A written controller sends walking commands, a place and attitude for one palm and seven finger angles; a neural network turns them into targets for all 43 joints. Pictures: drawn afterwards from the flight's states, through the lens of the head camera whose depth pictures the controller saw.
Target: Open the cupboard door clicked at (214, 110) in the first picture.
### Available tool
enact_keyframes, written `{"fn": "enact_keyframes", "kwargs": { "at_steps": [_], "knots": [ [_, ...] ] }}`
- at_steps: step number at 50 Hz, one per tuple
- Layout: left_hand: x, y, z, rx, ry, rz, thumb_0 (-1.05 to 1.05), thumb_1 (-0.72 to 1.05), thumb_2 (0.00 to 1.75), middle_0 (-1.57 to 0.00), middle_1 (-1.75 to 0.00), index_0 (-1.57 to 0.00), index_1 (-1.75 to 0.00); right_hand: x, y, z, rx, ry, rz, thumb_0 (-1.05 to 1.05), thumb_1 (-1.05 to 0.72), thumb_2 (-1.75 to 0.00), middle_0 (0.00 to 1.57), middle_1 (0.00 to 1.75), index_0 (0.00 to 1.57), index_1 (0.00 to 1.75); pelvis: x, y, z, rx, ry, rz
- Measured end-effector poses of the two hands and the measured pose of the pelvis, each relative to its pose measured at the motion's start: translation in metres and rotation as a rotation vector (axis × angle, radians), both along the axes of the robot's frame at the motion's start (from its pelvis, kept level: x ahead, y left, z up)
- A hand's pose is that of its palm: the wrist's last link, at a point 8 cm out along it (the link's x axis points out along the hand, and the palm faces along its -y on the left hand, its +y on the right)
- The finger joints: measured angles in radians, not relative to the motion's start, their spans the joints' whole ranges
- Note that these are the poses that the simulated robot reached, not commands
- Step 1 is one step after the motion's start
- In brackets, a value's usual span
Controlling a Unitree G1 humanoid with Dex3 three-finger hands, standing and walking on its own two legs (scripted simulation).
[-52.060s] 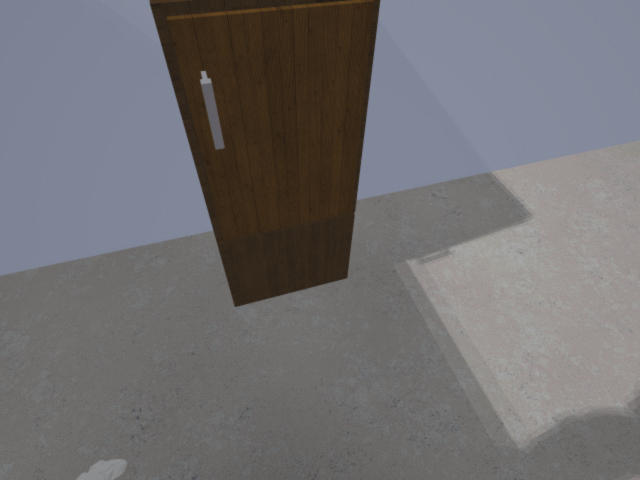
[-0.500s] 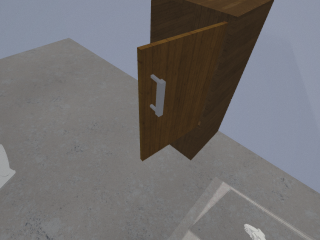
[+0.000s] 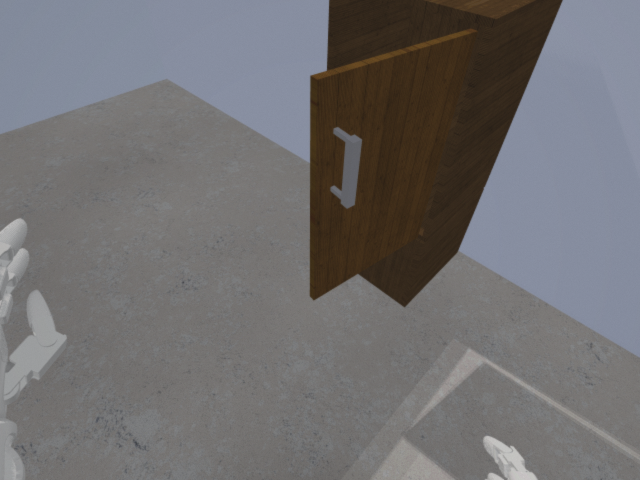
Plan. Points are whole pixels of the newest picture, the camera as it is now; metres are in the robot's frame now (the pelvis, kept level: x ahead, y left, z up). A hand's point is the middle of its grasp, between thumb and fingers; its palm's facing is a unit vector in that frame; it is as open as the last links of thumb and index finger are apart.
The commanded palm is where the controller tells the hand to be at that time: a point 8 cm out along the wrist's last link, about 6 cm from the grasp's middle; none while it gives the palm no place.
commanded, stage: stop stepping back and stand still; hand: left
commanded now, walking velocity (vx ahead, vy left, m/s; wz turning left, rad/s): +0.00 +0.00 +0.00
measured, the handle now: (343, 168) +0.63 +0.02 +0.05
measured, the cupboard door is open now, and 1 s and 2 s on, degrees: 81 81 81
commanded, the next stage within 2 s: let the arm hang, fingers relaxed in 0.36 s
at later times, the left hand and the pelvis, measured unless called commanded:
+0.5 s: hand (52, 357) +0.19 +0.28 +0.12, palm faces +0.35 -0.81 -0.47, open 7.4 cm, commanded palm none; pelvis -0.02 +0.02 +0.01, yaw +0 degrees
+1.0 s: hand out of the picture -0.06 +0.20 -0.17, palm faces +0.04 -0.98 -0.20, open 7.3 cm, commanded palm none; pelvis -0.02 +0.01 +0.01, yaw +2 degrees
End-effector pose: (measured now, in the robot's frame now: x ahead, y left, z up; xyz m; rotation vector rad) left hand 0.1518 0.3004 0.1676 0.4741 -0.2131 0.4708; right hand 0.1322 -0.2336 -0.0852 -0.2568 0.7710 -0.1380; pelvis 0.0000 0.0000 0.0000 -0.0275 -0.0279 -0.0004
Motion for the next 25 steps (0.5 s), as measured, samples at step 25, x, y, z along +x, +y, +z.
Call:
{"fn": "enact_keyframes", "kwargs": {
  "at_steps": [25],
  "knots": [
    [0.002, 0.022, -0.022, 0.026, 0.141, -0.088, 0.01, 0.89, 0.9, -0.2, -0.3, -0.21, -0.3, 0.0, 0.021, 0.011, 0.01, -0.032, 0.033, 0.01, -0.9, -0.9, 0.2, 0.3, 0.21, 0.3, -0.017, 0.023, 0.005, 0.003, 0.019, 0.002]
  ]
}}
